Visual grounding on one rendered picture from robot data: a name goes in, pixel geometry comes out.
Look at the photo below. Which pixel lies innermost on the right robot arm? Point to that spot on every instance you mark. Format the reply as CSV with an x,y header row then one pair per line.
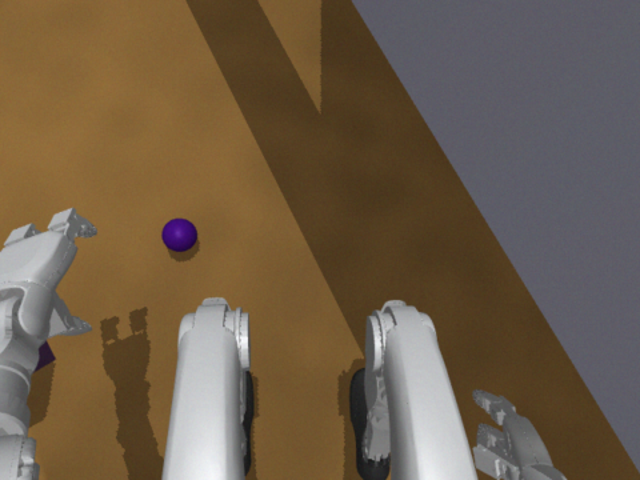
x,y
541,472

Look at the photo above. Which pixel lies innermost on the left robot arm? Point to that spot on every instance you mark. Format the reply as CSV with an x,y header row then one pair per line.
x,y
25,313

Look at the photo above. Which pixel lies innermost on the left robot hand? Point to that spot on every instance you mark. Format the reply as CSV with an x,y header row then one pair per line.
x,y
44,258

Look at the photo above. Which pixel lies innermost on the right robot hand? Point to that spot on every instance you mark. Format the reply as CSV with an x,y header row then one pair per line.
x,y
517,447

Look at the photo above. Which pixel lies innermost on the right robot foot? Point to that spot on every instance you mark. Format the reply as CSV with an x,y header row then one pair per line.
x,y
367,468

